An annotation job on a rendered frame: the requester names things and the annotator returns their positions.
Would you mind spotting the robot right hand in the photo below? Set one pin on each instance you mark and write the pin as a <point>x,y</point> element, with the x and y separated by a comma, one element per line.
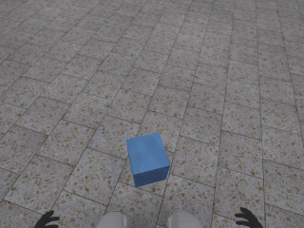
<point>253,221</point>

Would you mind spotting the carton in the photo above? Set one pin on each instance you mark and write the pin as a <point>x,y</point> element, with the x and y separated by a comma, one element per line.
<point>148,159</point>

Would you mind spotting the robot left hand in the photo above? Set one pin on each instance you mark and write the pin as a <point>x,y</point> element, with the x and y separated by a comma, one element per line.
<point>46,218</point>

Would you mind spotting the left robot thigh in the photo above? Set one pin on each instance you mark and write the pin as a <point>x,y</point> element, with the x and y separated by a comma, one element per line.
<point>112,220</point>

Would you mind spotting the robot thigh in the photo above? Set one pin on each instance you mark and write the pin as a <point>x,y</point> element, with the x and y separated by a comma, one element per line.
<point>181,219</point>
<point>112,220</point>

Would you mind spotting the right robot thigh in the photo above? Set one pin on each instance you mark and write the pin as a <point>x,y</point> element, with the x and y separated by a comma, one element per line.
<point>181,219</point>

